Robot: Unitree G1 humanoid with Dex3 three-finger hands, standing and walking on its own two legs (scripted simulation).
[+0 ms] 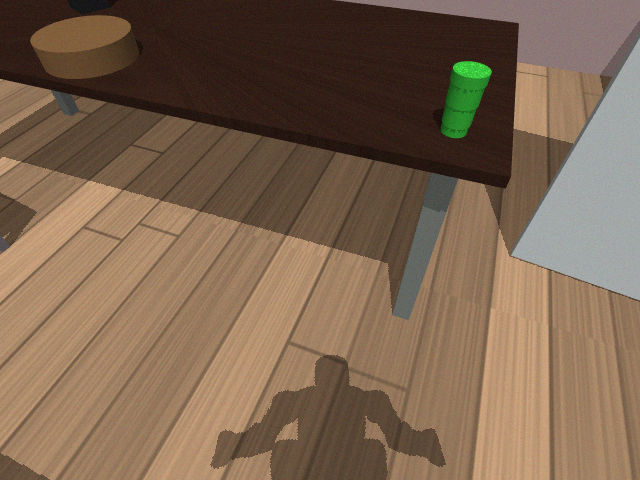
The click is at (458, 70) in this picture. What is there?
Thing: tapered cup
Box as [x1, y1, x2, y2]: [441, 61, 491, 137]
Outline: 483,64 471,61 462,61 456,63 453,66 450,76 450,84 446,96 446,104 442,116 441,131 445,135 451,137 461,137 465,135 471,123 475,109 478,106 484,87 487,84 491,73 490,69
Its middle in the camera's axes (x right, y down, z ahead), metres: +0.31 -0.29 +0.84
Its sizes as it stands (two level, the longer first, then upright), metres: 0.076 0.076 0.144
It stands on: a support 0.74 m high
